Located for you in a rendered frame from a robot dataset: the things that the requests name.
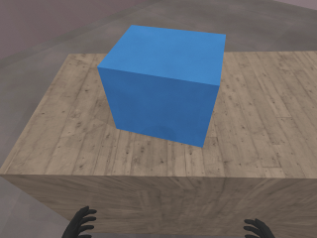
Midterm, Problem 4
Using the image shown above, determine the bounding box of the pedestal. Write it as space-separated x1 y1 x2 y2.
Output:
0 51 317 238

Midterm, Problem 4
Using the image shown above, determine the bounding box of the robot right hand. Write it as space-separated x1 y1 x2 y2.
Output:
243 219 275 238

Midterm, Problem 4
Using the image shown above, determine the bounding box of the carton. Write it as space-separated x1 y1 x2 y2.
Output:
97 25 226 148

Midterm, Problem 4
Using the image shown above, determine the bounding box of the robot left hand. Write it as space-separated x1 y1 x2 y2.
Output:
61 206 97 238

